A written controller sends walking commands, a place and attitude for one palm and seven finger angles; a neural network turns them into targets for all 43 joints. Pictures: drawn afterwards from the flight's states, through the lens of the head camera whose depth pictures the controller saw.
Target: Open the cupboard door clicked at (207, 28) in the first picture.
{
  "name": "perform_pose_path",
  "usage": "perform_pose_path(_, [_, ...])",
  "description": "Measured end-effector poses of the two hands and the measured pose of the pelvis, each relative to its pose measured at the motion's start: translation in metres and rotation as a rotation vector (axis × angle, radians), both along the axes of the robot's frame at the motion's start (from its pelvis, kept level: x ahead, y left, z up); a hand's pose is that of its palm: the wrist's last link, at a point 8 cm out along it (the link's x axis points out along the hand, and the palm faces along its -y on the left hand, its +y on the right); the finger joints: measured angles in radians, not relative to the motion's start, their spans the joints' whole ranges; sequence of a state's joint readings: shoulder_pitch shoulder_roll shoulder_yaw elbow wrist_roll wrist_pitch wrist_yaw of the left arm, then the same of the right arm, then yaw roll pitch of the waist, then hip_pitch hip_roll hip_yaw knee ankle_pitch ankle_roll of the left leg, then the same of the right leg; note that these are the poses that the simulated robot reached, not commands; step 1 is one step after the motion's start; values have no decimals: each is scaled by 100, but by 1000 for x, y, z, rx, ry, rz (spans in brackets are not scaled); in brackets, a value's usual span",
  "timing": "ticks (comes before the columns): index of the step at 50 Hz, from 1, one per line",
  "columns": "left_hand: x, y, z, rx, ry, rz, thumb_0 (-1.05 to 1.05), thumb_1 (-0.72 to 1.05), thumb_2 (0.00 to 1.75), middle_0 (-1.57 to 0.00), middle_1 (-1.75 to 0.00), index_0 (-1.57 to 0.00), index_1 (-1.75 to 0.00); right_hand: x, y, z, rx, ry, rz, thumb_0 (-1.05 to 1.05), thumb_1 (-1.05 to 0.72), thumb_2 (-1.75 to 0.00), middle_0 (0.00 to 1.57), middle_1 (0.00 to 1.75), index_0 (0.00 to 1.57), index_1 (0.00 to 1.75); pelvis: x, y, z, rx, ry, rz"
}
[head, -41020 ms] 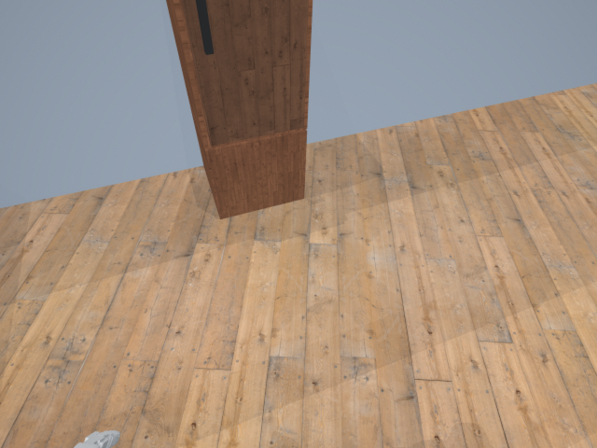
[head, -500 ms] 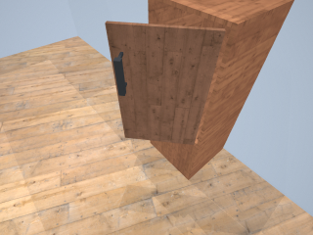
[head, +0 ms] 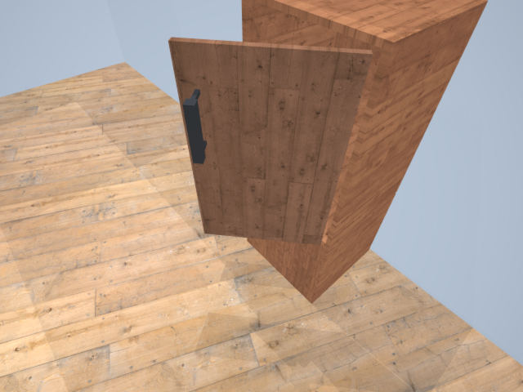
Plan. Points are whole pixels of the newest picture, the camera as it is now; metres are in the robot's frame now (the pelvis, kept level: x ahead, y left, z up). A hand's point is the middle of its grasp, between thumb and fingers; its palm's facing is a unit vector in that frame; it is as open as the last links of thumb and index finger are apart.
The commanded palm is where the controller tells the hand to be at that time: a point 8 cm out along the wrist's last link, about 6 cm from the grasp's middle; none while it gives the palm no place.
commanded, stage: shuffle to correct the standing spot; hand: left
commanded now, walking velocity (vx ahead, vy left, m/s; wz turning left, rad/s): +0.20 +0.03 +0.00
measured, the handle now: (197, 127) +0.60 +0.19 +0.08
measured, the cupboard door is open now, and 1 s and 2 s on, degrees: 42 42 42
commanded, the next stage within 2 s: come to a stop and stand still in 0.04 s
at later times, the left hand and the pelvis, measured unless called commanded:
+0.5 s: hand out of the picture +0.05 +0.19 -0.18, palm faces +0.04 -0.98 -0.19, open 7.3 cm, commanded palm none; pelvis +0.04 +0.01 +0.00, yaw -1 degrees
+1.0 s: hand out of the picture +0.00 +0.21 -0.17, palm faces +0.02 -0.97 -0.23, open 7.3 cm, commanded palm none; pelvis -0.02 +0.02 +0.00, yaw +0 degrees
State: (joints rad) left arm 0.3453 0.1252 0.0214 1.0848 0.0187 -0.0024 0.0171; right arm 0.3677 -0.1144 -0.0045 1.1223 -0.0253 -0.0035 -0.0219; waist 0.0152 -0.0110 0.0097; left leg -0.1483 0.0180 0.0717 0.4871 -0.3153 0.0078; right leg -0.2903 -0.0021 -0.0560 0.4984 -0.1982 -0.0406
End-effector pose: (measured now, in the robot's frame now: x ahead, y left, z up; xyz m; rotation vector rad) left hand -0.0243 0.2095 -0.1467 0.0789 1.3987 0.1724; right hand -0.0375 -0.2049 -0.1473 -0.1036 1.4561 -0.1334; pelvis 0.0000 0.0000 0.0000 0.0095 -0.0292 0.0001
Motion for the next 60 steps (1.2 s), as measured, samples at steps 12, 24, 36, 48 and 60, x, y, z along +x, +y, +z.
perform_pose_path(12, [21, 1, -13, -53, 45, 7, 0, 91, 90, -20, -30, -20, -30, 8, 20, 3, -20, 31, -44, 0, -91, -90, 20, 30, 20, 30, 36, 13, -7, -4, 12, -14])
perform_pose_path(24, [65, 24, -4, 29, 17, -35, 3, 94, 90, -20, -30, -20, -30, 47, 36, -1, 7, 7, -70, 0, -91, -90, 20, 30, 20, 30, 44, 14, -2, -6, 22, -13])
perform_pose_path(36, [71, 41, 2, 76, -122, -95, 1, 92, 90, -20, -30, -20, -30, 65, -7, 1, -72, -186, -31, 1, -92, -90, 20, 30, 20, 30, 6, 21, -7, 3, -13, -10])
perform_pose_path(48, [31, 45, 12, 81, -144, -89, 0, 91, 90, -20, -30, -20, -30, 54, -20, 9, -68, -247, 36, 0, -91, -90, 20, 30, 20, 30, -22, 18, -2, 8, -21, -8])
perform_pose_path(60, [-13, 35, 7, 62, -28, -43, 1, 91, 90, -20, -30, -20, -30, -5, -17, 4, -49, -68, 24, 0, -91, -90, 20, 30, 20, 30, -25, 12, 0, 7, -6, 13])
